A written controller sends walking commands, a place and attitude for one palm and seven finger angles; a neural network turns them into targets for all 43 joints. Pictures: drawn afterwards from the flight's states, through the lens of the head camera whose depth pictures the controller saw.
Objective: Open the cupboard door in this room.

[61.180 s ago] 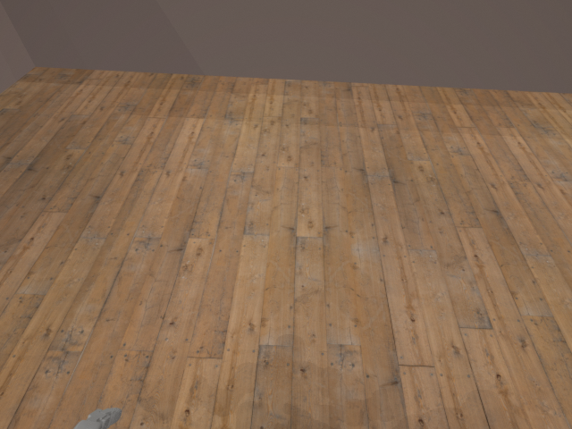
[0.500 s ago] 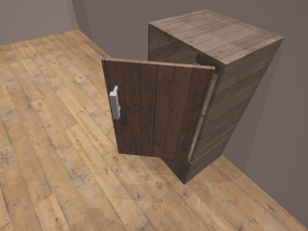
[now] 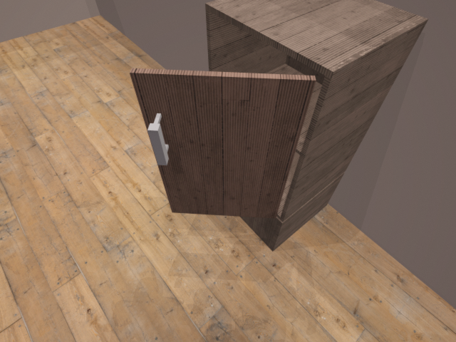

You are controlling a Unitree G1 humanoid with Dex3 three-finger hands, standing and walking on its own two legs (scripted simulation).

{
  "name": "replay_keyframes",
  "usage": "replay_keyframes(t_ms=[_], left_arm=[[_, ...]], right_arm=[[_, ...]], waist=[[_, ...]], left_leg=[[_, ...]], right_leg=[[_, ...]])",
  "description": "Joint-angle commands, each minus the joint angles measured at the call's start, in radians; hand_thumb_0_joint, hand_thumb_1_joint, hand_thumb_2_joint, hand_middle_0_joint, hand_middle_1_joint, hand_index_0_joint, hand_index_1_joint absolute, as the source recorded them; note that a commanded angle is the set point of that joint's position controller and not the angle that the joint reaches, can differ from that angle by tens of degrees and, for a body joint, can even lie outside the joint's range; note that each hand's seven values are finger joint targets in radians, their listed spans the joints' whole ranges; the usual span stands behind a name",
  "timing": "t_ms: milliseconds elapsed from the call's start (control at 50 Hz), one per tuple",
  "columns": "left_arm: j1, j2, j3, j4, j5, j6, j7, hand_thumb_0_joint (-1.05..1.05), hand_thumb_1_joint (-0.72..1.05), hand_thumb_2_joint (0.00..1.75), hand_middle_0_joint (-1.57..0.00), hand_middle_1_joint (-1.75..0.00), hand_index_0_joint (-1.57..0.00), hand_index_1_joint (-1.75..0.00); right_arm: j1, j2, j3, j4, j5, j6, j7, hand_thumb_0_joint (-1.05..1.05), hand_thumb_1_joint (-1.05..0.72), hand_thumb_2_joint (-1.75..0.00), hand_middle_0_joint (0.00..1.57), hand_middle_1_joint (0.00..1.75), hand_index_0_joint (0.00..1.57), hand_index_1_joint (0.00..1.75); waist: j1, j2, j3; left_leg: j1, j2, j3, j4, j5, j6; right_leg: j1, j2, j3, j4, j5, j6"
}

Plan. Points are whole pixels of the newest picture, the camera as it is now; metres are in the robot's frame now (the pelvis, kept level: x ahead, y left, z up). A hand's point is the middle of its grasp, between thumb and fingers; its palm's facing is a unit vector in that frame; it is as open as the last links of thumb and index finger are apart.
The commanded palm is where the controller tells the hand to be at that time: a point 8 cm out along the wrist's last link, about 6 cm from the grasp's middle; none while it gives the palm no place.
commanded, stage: come to a stop and stand still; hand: left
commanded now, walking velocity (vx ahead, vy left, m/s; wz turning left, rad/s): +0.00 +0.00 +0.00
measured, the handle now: (160, 139) +0.57 +0.20 -0.03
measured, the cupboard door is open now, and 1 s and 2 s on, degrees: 47 47 47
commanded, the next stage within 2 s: look again from close up in 0.46 s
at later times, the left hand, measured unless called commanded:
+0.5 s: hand out of the picture -0.04 +0.17 -0.16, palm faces +0.01 -0.98 -0.22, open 7.3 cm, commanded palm none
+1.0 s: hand out of the picture +0.02 +0.16 -0.16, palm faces +0.02 -0.98 -0.21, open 7.3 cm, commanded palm none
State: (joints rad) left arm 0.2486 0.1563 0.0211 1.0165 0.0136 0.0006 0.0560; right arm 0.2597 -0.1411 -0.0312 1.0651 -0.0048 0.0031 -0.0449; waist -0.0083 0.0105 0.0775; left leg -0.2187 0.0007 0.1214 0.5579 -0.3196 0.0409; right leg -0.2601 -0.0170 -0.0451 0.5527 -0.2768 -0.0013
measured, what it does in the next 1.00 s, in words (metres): stands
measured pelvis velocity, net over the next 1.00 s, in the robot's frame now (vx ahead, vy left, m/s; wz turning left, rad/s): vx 0.01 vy -0.02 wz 0.01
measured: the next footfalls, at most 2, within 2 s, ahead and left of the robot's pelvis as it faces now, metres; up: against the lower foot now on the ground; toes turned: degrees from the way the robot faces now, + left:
none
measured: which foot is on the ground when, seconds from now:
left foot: down 0.00-1.00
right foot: down 0.00-1.00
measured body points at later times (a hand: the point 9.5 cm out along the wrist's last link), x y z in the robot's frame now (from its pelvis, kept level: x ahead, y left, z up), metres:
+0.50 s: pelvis -0.03 -0.01 +0.01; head -0.02 -0.02 +0.46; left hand -0.04 +0.22 -0.14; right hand -0.02 -0.23 -0.16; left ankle -0.02 +0.08 -0.73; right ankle +0.01 -0.12 -0.73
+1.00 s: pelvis +0.01 -0.02 +0.01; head +0.02 -0.03 +0.46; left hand +0.02 +0.21 -0.15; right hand +0.01 -0.23 -0.16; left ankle -0.02 +0.08 -0.73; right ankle +0.01 -0.12 -0.73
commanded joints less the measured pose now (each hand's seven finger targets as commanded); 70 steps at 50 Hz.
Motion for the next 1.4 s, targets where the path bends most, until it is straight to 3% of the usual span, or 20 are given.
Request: replay_keyframes(t_ms=[0, 40, 60, 80, 140, 180, 380, 720, 1020, 1120, 1140, 1160, 1180, 1200, 1220, 1240, 1260, 1280, 1340, 1380], left_arm=[[0.039, 0.140, 0.006, -0.056, 0.004, -0.031, 0.005, 0.00, 0.90, 0.90, -0.20, -0.30, -0.20, -0.30], [0.026, 0.124, 0.000, -0.074, -0.001, -0.024, -0.004, 0.00, 0.90, 0.90, -0.20, -0.30, -0.20, -0.30], [0.022, 0.118, -0.002, -0.072, 0.000, -0.014, -0.007, 0.00, 0.90, 0.90, -0.20, -0.30, -0.20, -0.30], [0.037, 0.110, -0.007, -0.065, 0.003, -0.007, -0.010, 0.00, 0.90, 0.90, -0.20, -0.30, -0.20, -0.30], [0.052, 0.103, -0.015, -0.054, 0.009, -0.005, -0.019, 0.00, 0.90, 0.90, -0.20, -0.30, -0.20, -0.30], [0.057, 0.106, -0.014, -0.057, 0.010, -0.003, -0.023, 0.00, 0.90, 0.90, -0.20, -0.30, -0.20, -0.30], [0.066, 0.119, -0.012, -0.043, 0.004, -0.021, -0.028, 0.00, 0.90, 0.90, -0.20, -0.30, -0.20, -0.30], [0.091, 0.094, -0.022, 0.054, -0.002, -0.039, -0.020, 0.00, 0.90, 0.90, -0.20, -0.30, -0.20, -0.30], [0.063, 0.103, -0.017, 0.060, -0.001, -0.036, -0.016, 0.00, 0.90, 0.90, -0.20, -0.30, -0.20, -0.30], [0.059, 0.110, -0.013, 0.059, -0.001, -0.037, -0.016, 0.00, 0.90, 0.90, -0.20, -0.30, -0.20, -0.30], [0.168, 0.129, -0.006, 0.104, 0.007, -0.048, 0.026, 0.00, 0.90, 0.90, -0.20, -0.30, -0.20, -0.30], [-0.601, 0.369, 0.139, -1.403, -0.195, -0.266, 0.003, 0.00, 0.88, 0.89, -0.20, -0.32, -0.20, -0.32], [-0.149, 0.289, 0.123, -1.126, -0.116, -0.211, 0.026, 0.00, 0.85, 0.88, -0.20, -0.33, -0.20, -0.33], [-0.098, 0.224, 0.095, -1.026, -0.141, -0.164, 0.069, 0.00, 0.83, 0.87, -0.21, -0.34, -0.21, -0.34], [0.158, -0.025, -0.044, -0.829, -0.162, -0.080, 0.055, 0.00, 0.81, 0.86, -0.21, -0.36, -0.21, -0.36], [-0.035, 0.024, -0.003, -0.971, -0.196, -0.114, 0.033, 0.00, 0.78, 0.85, -0.21, -0.37, -0.21, -0.37], [-0.048, 0.102, 0.076, -0.953, -0.194, -0.166, 0.007, 0.00, 0.76, 0.84, -0.21, -0.39, -0.21, -0.39], [-0.005, 0.099, 0.102, -0.865, -0.193, -0.223, -0.024, 0.00, 0.74, 0.83, -0.21, -0.40, -0.21, -0.40], [0.254, 0.034, 0.138, -0.669, -0.240, -0.398, -0.171, 0.00, 0.67, 0.80, -0.22, -0.45, -0.22, -0.45], [0.334, 0.062, 0.184, -0.688, -0.275, -0.528, -0.295, 0.00, 0.62, 0.78, -0.22, -0.48, -0.22, -0.48]], right_arm=[[0.059, -0.055, 0.000, -0.101, -0.004, -0.011, 0.027, 0.00, -0.90, -0.90, 0.20, 0.30, 0.20, 0.30], [0.073, -0.081, 0.001, -0.101, -0.012, -0.019, 0.030, 0.00, -0.90, -0.90, 0.20, 0.30, 0.20, 0.30], [0.054, -0.100, 0.003, -0.108, -0.014, -0.022, 0.029, 0.00, -0.90, -0.90, 0.20, 0.30, 0.20, 0.30], [0.027, -0.114, 0.005, -0.118, -0.014, -0.022, 0.029, 0.00, -0.90, -0.90, 0.20, 0.30, 0.20, 0.30], [0.015, -0.139, 0.004, -0.134, -0.015, -0.018, 0.032, 0.00, -0.90, -0.90, 0.20, 0.30, 0.20, 0.30], [0.023, -0.158, 0.002, -0.136, -0.018, -0.014, 0.035, 0.00, -0.90, -0.90, 0.20, 0.30, 0.20, 0.30], [0.073, -0.145, 0.014, -0.090, -0.016, -0.019, 0.037, 0.00, -0.90, -0.90, 0.20, 0.30, 0.20, 0.30], [0.102, -0.100, 0.032, 0.030, -0.005, -0.044, 0.020, 0.00, -0.90, -0.90, 0.20, 0.30, 0.20, 0.30], [0.078, -0.096, 0.028, 0.051, -0.008, -0.040, 0.012, 0.00, -0.90, -0.90, 0.20, 0.30, 0.20, 0.30], [0.069, -0.103, 0.027, 0.051, -0.009, -0.042, 0.011, 0.00, -0.90, -0.90, 0.20, 0.30, 0.20, 0.30], [-0.028, -0.138, 0.014, -0.023, 0.004, -0.044, 0.016, 0.00, -0.90, -0.90, 0.20, 0.30, 0.20, 0.30], [-0.005, -0.302, -0.004, -0.366, 0.055, -0.191, -0.023, 0.00, -0.90, -0.90, 0.20, 0.30, 0.20, 0.30], [-0.089, -0.219, 0.020, -0.320, 0.033, -0.273, -0.055, 0.00, -0.90, -0.90, 0.20, 0.30, 0.20, 0.30], [-0.076, -0.229, 0.008, -0.261, 0.038, -0.290, -0.057, 0.00, -0.90, -0.90, 0.20, 0.30, 0.20, 0.30], [-0.053, -0.177, 0.004, -0.257, 0.054, -0.285, -0.047, 0.00, -0.90, -0.90, 0.20, 0.30, 0.20, 0.30], [-0.088, -0.232, -0.002, -0.337, 0.056, -0.295, -0.038, 0.00, -0.90, -0.90, 0.20, 0.30, 0.20, 0.30], [-0.071, -0.253, -0.027, -0.357, 0.041, -0.303, -0.038, 0.00, -0.90, -0.90, 0.20, 0.30, 0.20, 0.30], [-0.066, -0.258, -0.035, -0.378, 0.028, -0.305, -0.038, 0.00, -0.90, -0.90, 0.20, 0.30, 0.20, 0.30], [-0.106, -0.244, -0.044, -0.474, 0.019, -0.313, -0.006, 0.00, -0.90, -0.90, 0.20, 0.30, 0.20, 0.30], [-0.126, -0.246, -0.059, -0.536, 0.016, -0.321, 0.019, 0.00, -0.90, -0.90, 0.20, 0.30, 0.20, 0.30]], waist=[[-0.023, -0.085, -0.157], [-0.023, 0.071, -0.076], [-0.009, 0.130, -0.023], [0.008, 0.137, 0.018], [0.014, 0.025, 0.082], [0.011, -0.003, 0.090], [-0.007, -0.058, 0.010], [0.007, -0.017, -0.041], [0.007, -0.030, -0.016], [0.010, -0.014, -0.046], [0.048, -0.097, -0.040], [-0.068, 0.097, -0.523], [0.021, 0.278, -0.492], [0.006, 0.285, -0.398], [-0.025, 0.121, -0.232], [-0.040, 0.027, -0.098], [-0.059, -0.085, -0.101], [-0.058, -0.182, -0.042], [0.037, -0.318, -0.068], [0.076, -0.290, -0.192]], left_leg=[[0.017, 0.047, -0.066, -0.051, -0.020, -0.031], [0.020, 0.097, -0.144, -0.122, 0.106, -0.005], [-0.040, 0.134, -0.186, -0.181, 0.088, 0.012], [-0.093, 0.148, -0.209, -0.230, -0.002, 0.022], [-0.172, 0.131, -0.212, -0.287, -0.190, 0.017], [-0.172, 0.123, -0.207, -0.304, -0.245, 0.016], [-0.054, 0.091, -0.165, -0.246, -0.118, 0.011], [0.016, 0.107, -0.133, -0.214, 0.162, -0.003], [0.055, 0.115, -0.127, -0.214, 0.229, -0.010], [0.079, 0.116, -0.125, -0.211, 0.271, -0.011], [-0.001, 0.129, -0.074, 0.034, 0.332, -0.039], [0.203, 0.006, -0.114, -0.123, 0.427, -0.014], [0.277, 0.027, -0.089, -0.137, 0.612, -0.001], [0.202, 0.040, -0.105, -0.116, 0.535, -0.034], [0.130, 0.061, -0.123, -0.120, 0.475, -0.029], [0.028, 0.046, -0.150, -0.093, 0.371, -0.023], [-0.012, 0.030, -0.140, -0.047, 0.282, -0.016], [-0.107, 0.019, -0.138, -0.006, 0.196, -0.016], [-0.340, -0.019, -0.118, 0.122, 0.061, -0.034], [-0.437, -0.037, -0.097, 0.209, 0.060, -0.046]], right_leg=[[0.059, -0.192, 0.165, -0.101, 0.320, -0.101], [-0.031, -0.107, 0.130, -0.093, 0.088, -0.070], [-0.030, -0.067, 0.091, -0.083, 0.003, -0.055], [-0.018, -0.048, 0.069, -0.081, -0.035, -0.046], [-0.003, -0.044, 0.078, -0.110, -0.066, -0.044], [-0.033, -0.042, 0.084, -0.126, -0.127, -0.040], [-0.080, -0.078, 0.156, -0.207, -0.196, -0.046], [0.058, -0.096, 0.123, -0.163, 0.169, -0.048], [0.071, -0.096, 0.114, -0.162, 0.272, -0.049], [0.095, -0.100, 0.111, -0.157, 0.314, -0.050], [0.105, -0.165, 0.164, -0.136, 0.800, 0.000], [0.196, -0.069, 0.101, -0.065, 0.610, -0.037], [0.173, -0.009, 0.080, -0.039, 0.404, -0.060], [0.096, -0.015, 0.029, -0.051, 0.213, -0.049], [0.003, -0.010, -0.001, -0.064, 0.171, -0.031], [-0.048, -0.016, -0.017, -0.066, 0.198, -0.021], [-0.109, -0.012, -0.026, -0.064, 0.158, -0.013], [-0.192, -0.008, -0.039, -0.045, 0.081, -0.006], [-0.278, -0.007, -0.014, 0.080, -0.039, -0.007], [-0.237, -0.016, 0.028, 0.175, 0.034, -0.010]])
